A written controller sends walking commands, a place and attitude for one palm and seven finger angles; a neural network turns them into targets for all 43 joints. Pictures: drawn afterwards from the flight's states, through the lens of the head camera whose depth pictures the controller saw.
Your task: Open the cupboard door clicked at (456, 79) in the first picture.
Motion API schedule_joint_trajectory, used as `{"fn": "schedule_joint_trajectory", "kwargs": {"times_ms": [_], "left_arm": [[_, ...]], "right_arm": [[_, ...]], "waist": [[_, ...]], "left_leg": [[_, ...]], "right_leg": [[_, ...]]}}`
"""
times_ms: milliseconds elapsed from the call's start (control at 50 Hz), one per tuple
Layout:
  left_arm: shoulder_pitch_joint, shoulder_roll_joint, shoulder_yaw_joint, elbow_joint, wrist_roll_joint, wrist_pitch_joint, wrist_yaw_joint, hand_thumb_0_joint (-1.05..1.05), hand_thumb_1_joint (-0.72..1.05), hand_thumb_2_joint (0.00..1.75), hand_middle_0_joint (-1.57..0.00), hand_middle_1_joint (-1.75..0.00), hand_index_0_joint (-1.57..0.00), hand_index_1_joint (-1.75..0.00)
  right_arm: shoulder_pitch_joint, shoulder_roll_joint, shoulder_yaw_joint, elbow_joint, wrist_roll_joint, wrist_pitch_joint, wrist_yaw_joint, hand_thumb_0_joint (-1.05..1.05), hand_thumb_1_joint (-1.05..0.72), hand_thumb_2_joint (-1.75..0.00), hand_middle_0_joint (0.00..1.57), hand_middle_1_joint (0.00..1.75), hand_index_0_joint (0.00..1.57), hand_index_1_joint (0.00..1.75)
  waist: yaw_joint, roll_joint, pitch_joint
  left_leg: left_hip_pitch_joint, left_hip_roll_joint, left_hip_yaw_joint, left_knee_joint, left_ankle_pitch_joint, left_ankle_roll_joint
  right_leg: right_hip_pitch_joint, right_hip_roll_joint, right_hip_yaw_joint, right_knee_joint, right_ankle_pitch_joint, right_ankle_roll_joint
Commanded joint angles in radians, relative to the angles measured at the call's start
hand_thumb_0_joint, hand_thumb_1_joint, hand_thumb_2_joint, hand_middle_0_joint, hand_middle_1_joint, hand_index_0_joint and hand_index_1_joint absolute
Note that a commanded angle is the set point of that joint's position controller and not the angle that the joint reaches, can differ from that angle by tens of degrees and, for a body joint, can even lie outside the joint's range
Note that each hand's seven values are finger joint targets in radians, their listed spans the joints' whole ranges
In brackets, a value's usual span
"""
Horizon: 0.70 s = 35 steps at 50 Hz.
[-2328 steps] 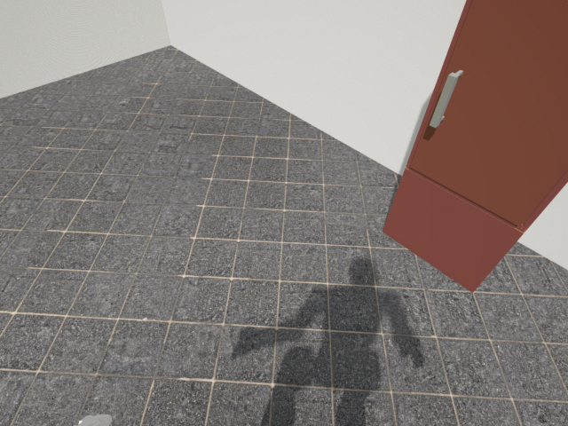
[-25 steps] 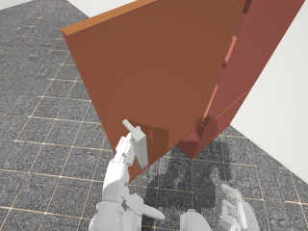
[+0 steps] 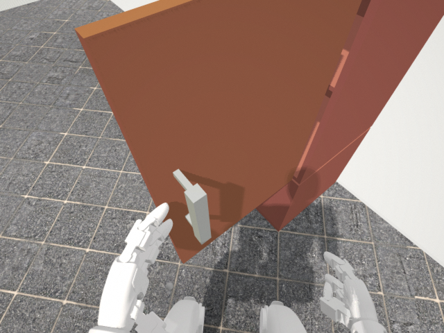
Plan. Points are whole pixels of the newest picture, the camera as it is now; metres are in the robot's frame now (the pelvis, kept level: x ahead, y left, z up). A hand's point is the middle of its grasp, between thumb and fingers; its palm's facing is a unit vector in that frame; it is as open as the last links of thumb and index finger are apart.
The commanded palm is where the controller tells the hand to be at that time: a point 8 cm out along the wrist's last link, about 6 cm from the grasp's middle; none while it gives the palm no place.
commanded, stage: slide the hand sideways off the handle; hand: left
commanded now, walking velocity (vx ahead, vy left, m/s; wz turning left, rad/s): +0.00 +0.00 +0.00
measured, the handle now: (192, 209) +0.31 +0.08 +0.07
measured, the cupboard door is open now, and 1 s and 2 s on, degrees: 90 90 90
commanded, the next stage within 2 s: draw the hand back to the body in 0.26 s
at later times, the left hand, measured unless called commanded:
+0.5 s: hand (135, 292) +0.18 +0.13 +0.08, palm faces -0.07 -1.00 -0.03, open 16.3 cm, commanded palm +0.14 +0.20 +0.09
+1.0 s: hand (58, 270) +0.18 +0.20 +0.16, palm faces +0.11 -0.95 -0.28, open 15.4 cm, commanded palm +0.15 +0.25 +0.19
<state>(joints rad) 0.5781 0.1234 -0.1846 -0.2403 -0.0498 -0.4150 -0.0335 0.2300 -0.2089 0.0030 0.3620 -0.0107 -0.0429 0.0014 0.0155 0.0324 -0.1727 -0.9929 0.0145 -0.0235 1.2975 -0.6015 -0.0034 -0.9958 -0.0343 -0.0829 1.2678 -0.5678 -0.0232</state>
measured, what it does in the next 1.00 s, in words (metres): rises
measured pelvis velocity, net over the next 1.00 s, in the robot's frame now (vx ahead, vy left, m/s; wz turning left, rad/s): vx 0.02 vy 0.02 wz -0.01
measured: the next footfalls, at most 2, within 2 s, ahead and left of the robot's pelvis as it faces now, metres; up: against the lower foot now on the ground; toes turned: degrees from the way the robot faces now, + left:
none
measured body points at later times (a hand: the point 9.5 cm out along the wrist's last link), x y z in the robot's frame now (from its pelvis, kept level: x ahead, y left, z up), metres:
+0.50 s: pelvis +0.00 +0.00 +0.00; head +0.05 +0.00 +0.44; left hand +0.18 +0.19 +0.08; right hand +0.19 -0.22 -0.07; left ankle +0.02 +0.12 -0.62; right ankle +0.03 -0.11 -0.62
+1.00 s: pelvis +0.02 +0.02 +0.06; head +0.01 +0.01 +0.51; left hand +0.17 +0.25 +0.18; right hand +0.20 -0.20 +0.01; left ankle +0.01 +0.12 -0.62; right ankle +0.03 -0.11 -0.62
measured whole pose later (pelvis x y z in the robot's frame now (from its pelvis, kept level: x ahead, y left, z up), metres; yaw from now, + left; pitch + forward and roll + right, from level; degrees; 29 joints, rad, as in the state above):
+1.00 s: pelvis +0.02 +0.02 +0.06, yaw +0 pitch +7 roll -2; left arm 0.72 0.30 0.07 -0.51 -0.08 -0.05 0.03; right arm 0.31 -0.21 0.03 0.38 0.03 -0.04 -0.10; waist 0.03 0.06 -0.16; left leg -0.59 0.02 -0.01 0.98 -0.50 0.02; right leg -0.58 -0.02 -0.07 0.91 -0.44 0.01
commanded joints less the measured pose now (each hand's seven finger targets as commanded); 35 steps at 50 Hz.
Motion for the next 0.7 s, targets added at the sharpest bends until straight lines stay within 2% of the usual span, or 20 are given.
{"fn": "schedule_joint_trajectory", "kwargs": {"times_ms": [0,20,80,120,160,180,240,300,320,340,380,420,460,480,500,520,560,600,660,680], "left_arm": [[0.063,0.045,0.103,-0.205,-0.056,-0.065,-0.027,0.00,-0.50,0.30,-0.15,-0.30,-0.15,-0.30],[0.076,0.063,0.128,-0.198,-0.063,-0.061,-0.033,0.00,-0.50,0.30,-0.15,-0.30,-0.15,-0.30],[0.088,0.059,0.138,-0.209,-0.090,-0.067,-0.061,0.00,-0.50,0.30,-0.15,-0.30,-0.15,-0.30],[0.096,0.081,0.158,-0.221,-0.102,-0.072,-0.080,0.00,-0.50,0.30,-0.15,-0.30,-0.15,-0.30],[0.086,0.089,0.161,-0.226,-0.114,-0.081,-0.105,0.00,-0.50,0.30,-0.15,-0.30,-0.15,-0.30],[0.086,0.093,0.169,-0.222,-0.120,-0.084,-0.116,0.00,-0.50,0.30,-0.15,-0.30,-0.15,-0.30],[0.087,0.099,0.182,-0.221,-0.142,-0.090,-0.145,0.00,-0.50,0.30,-0.15,-0.30,-0.15,-0.30],[0.061,0.087,0.163,-0.236,-0.150,-0.085,-0.155,0.00,-0.50,0.30,-0.15,-0.30,-0.15,-0.30],[0.062,0.101,0.173,-0.233,-0.147,-0.079,-0.150,0.00,-0.50,0.30,-0.15,-0.30,-0.15,-0.30],[0.069,0.088,0.160,-0.228,-0.142,-0.074,-0.146,0.00,-0.50,0.30,-0.15,-0.30,-0.15,-0.30],[0.083,0.147,0.204,-0.326,-0.144,-0.062,-0.133,0.00,-0.50,0.30,-0.15,-0.30,-0.15,-0.30],[0.107,0.179,0.244,-0.365,-0.145,-0.029,-0.114,0.00,-0.50,0.30,-0.15,-0.30,-0.15,-0.30],[0.118,0.161,0.250,-0.348,-0.150,0.007,-0.106,0.00,-0.50,0.30,-0.15,-0.30,-0.15,-0.30],[0.123,0.148,0.238,-0.358,-0.154,0.018,-0.109,0.00,-0.50,0.30,-0.15,-0.30,-0.15,-0.30],[0.134,0.145,0.245,-0.349,-0.163,0.034,-0.111,0.00,-0.50,0.30,-0.15,-0.30,-0.15,-0.30],[0.143,0.148,0.256,-0.330,-0.168,0.047,-0.114,0.00,-0.50,0.30,-0.15,-0.30,-0.15,-0.30],[0.134,0.147,0.255,-0.320,-0.177,0.060,-0.129,0.00,-0.50,0.30,-0.15,-0.30,-0.15,-0.30],[0.120,0.153,0.247,-0.352,-0.182,0.063,-0.143,0.00,-0.50,0.30,-0.15,-0.30,-0.15,-0.30],[0.122,0.176,0.266,-0.377,-0.188,0.068,-0.150,0.00,-0.50,0.30,-0.15,-0.30,-0.15,-0.30],[0.113,0.180,0.275,-0.370,-0.193,0.072,-0.152,0.00,-0.50,0.30,-0.15,-0.30,-0.15,-0.30]], "right_arm": [[-0.036,-0.094,-0.049,-0.162,0.012,-0.050,-0.025,0.00,-0.90,-0.90,0.20,0.30,0.20,0.30],[-0.044,-0.095,-0.052,-0.159,0.015,-0.048,-0.029,0.00,-0.90,-0.90,0.20,0.30,0.20,0.30],[-0.045,-0.094,-0.054,-0.158,0.017,-0.051,-0.034,0.00,-0.90,-0.90,0.20,0.30,0.20,0.30],[-0.052,-0.095,-0.056,-0.153,0.019,-0.053,-0.039,0.00,-0.90,-0.90,0.20,0.30,0.20,0.30],[-0.050,-0.099,-0.056,-0.148,0.020,-0.057,-0.043,0.00,-0.90,-0.90,0.20,0.30,0.20,0.30],[-0.047,-0.100,-0.059,-0.144,0.022,-0.059,-0.045,0.00,-0.90,-0.90,0.20,0.30,0.20,0.30],[-0.052,-0.104,-0.061,-0.140,0.023,-0.069,-0.051,0.00,-0.90,-0.90,0.20,0.30,0.20,0.30],[-0.050,-0.110,-0.060,-0.146,0.023,-0.077,-0.054,0.00,-0.90,-0.90,0.20,0.30,0.20,0.30],[-0.051,-0.109,-0.060,-0.143,0.024,-0.076,-0.054,0.00,-0.90,-0.90,0.20,0.30,0.20,0.30],[-0.052,-0.110,-0.060,-0.146,0.024,-0.077,-0.053,0.00,-0.90,-0.90,0.20,0.30,0.20,0.30],[-0.043,-0.108,-0.061,-0.164,0.027,-0.071,-0.055,0.00,-0.90,-0.90,0.20,0.30,0.20,0.30],[-0.042,-0.104,-0.061,-0.173,0.032,-0.058,-0.061,0.00,-0.90,-0.90,0.20,0.30,0.20,0.30],[-0.031,-0.098,-0.058,-0.173,0.042,-0.043,-0.064,0.00,-0.90,-0.90,0.20,0.30,0.20,0.30],[-0.035,-0.098,-0.055,-0.176,0.045,-0.042,-0.065,0.00,-0.90,-0.90,0.20,0.30,0.20,0.30],[-0.029,-0.098,-0.053,-0.178,0.047,-0.038,-0.066,0.00,-0.90,-0.90,0.20,0.30,0.20,0.30],[-0.037,-0.101,-0.052,-0.176,0.049,-0.036,-0.070,0.00,-0.90,-0.90,0.20,0.30,0.20,0.30],[-0.032,-0.106,-0.048,-0.173,0.052,-0.038,-0.074,0.00,-0.90,-0.90,0.20,0.30,0.20,0.30],[-0.028,-0.111,-0.041,-0.177,0.053,-0.046,-0.076,0.00,-0.90,-0.90,0.20,0.30,0.20,0.30],[-0.023,-0.113,-0.034,-0.180,0.054,-0.060,-0.073,0.00,-0.90,-0.90,0.20,0.30,0.20,0.30],[-0.021,-0.113,-0.032,-0.178,0.053,-0.063,-0.074,0.00,-0.90,-0.90,0.20,0.30,0.20,0.30]], "waist": [[-0.014,-0.084,-0.189],[-0.005,-0.068,-0.188],[-0.010,-0.077,-0.186],[-0.007,-0.055,-0.190],[-0.016,-0.050,-0.183],[-0.021,-0.068,-0.180],[-0.018,-0.058,-0.184],[-0.026,-0.051,-0.178],[-0.020,-0.039,-0.177],[-0.020,-0.037,-0.173],[0.004,0.006,-0.232],[0.017,0.008,-0.243],[0.000,-0.026,-0.196],[-0.002,-0.013,-0.175],[-0.005,-0.025,-0.163],[-0.007,-0.054,-0.149],[-0.021,-0.050,-0.099],[-0.024,-0.019,-0.088],[-0.015,0.030,-0.074],[-0.020,0.006,-0.053]], "left_leg": [[0.062,-0.045,0.004,-0.174,0.210,0.019],[0.053,-0.044,0.003,-0.173,0.214,0.019],[0.049,-0.044,0.006,-0.165,0.210,0.018],[0.046,-0.042,0.002,-0.161,0.220,0.020],[0.039,-0.042,0.002,-0.153,0.212,0.019],[0.040,-0.040,0.000,-0.149,0.208,0.020],[0.029,-0.040,-0.001,-0.137,0.204,0.021],[0.027,-0.041,-0.005,-0.136,0.181,0.022],[0.026,-0.038,-0.007,-0.139,0.182,0.023],[0.036,-0.039,-0.009,-0.146,0.181,0.022],[0.086,-0.039,-0.005,-0.177,0.204,0.023],[0.121,-0.039,-0.008,-0.213,0.233,0.024],[0.146,-0.039,-0.008,-0.244,0.226,0.023],[0.159,-0.040,-0.007,-0.257,0.222,0.023],[0.164,-0.040,-0.008,-0.272,0.210,0.023],[0.166,-0.037,-0.014,-0.283,0.210,0.025],[0.182,-0.036,-0.012,-0.302,0.190,0.023],[0.220,-0.035,-0.017,-0.329,0.191,0.023],[0.266,-0.032,-0.025,-0.369,0.199,0.020],[0.267,-0.031,-0.027,-0.377,0.193,0.020]], "right_leg": [[0.236,0.037,0.068,-0.220,0.218,-0.005],[0.244,0.038,0.074,-0.224,0.211,-0.008],[0.246,0.035,0.081,-0.229,0.209,-0.003],[0.245,0.038,0.081,-0.223,0.216,-0.006],[0.234,0.035,0.088,-0.224,0.205,-0.003],[0.222,0.037,0.084,-0.223,0.198,-0.002],[0.215,0.036,0.091,-0.220,0.179,-0.002],[0.187,0.037,0.084,-0.217,0.136,-0.003],[0.188,0.040,0.083,-0.217,0.124,-0.007],[0.176,0.041,0.073,-0.210,0.126,-0.007],[0.220,0.042,0.071,-0.220,0.151,-0.010],[0.266,0.050,0.058,-0.234,0.186,-0.011],[0.278,0.053,0.044,-0.268,0.190,-0.003],[0.284,0.054,0.042,-0.283,0.189,-0.001],[0.295,0.055,0.038,-0.300,0.174,0.001],[0.308,0.058,0.033,-0.313,0.167,0.001],[0.300,0.055,0.032,-0.343,0.145,0.005],[0.305,0.057,0.023,-0.355,0.148,0.004],[0.317,0.059,0.007,-0.365,0.154,0.000],[0.321,0.060,0.006,-0.378,0.150,0.001]]}}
